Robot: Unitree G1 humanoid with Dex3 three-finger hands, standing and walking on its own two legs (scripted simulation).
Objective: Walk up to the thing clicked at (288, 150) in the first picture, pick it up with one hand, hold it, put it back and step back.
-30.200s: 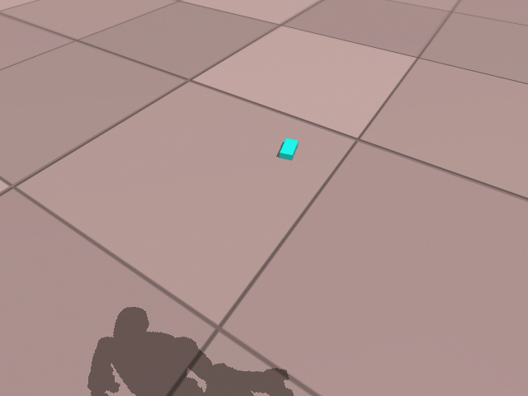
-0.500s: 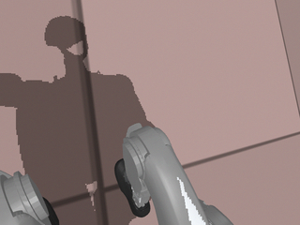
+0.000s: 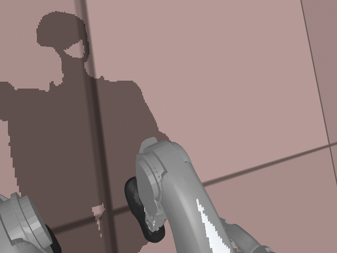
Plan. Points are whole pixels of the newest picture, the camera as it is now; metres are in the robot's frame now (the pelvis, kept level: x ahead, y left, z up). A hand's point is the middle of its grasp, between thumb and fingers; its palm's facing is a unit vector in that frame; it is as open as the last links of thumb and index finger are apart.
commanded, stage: rest palm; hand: left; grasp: from above
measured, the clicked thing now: out of the picture +0.47 +0.34 -0.29
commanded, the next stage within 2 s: close in 0.36 s
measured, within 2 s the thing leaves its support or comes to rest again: neither
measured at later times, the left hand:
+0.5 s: hand out of the picture +0.45 +0.33 -0.26, palm faces -0.46 -0.13 -0.88, open 14.0 cm
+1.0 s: hand out of the picture +0.45 +0.33 -0.25, palm faces -0.47 -0.14 -0.87, open 12.5 cm
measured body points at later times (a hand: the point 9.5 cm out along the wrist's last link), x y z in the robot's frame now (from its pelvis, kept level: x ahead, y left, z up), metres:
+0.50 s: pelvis +0.00 +0.00 +0.00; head +0.28 +0.13 +0.32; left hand +0.47 +0.33 -0.21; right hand +0.06 -0.25 -0.06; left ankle +0.06 +0.14 -0.27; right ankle +0.11 -0.12 -0.27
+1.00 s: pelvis +0.00 +0.00 +0.00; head +0.29 +0.13 +0.32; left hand +0.47 +0.33 -0.20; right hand +0.06 -0.25 -0.05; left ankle +0.06 +0.14 -0.27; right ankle +0.11 -0.12 -0.27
